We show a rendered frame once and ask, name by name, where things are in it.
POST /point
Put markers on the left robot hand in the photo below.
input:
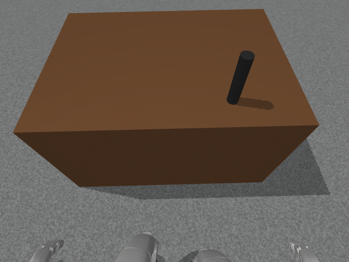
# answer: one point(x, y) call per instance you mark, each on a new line
point(48, 250)

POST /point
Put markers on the right robot hand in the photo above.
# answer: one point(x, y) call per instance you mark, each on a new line
point(301, 250)

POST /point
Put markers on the can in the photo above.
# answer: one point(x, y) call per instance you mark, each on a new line
point(241, 73)

